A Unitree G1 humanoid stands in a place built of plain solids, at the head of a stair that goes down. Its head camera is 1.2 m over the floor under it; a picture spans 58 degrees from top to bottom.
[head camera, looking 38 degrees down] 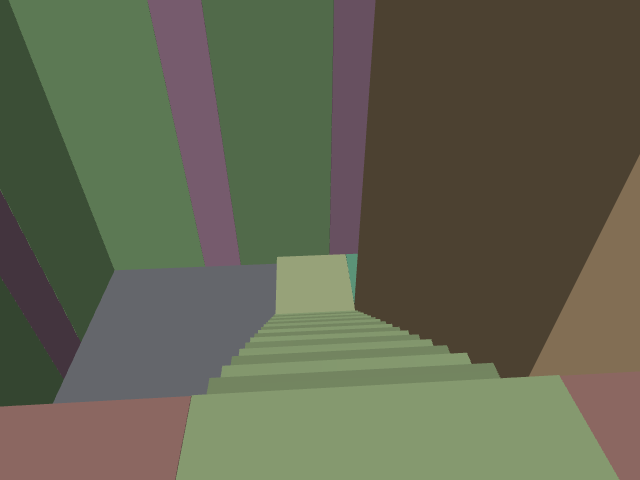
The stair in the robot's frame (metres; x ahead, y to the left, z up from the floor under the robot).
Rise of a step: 0.18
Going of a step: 0.19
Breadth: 1.17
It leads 4 degrees to the left of straight ahead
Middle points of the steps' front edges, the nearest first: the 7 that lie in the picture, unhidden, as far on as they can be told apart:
0.79 -0.19 0.00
0.98 -0.17 -0.18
1.17 -0.16 -0.36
1.35 -0.15 -0.55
1.54 -0.14 -0.73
1.73 -0.13 -0.91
1.91 -0.12 -1.10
